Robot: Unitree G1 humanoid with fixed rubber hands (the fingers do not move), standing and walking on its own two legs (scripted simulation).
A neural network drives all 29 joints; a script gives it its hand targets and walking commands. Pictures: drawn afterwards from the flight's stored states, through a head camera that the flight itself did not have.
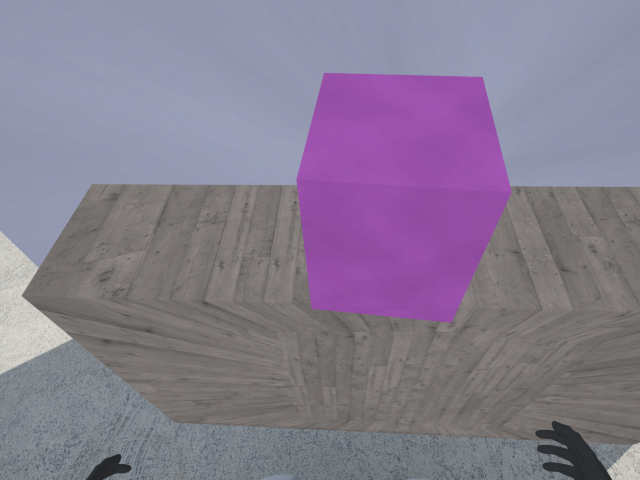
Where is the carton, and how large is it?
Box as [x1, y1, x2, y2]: [296, 73, 511, 322]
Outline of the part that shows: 324,73 296,179 312,308 451,322 511,192 482,77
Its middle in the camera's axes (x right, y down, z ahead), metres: +0.10 -0.06 +0.53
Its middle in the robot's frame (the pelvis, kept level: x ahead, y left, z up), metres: +0.45 -0.06 +0.09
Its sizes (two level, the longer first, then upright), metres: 0.210 0.200 0.250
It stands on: a pedestal, 0.72 m high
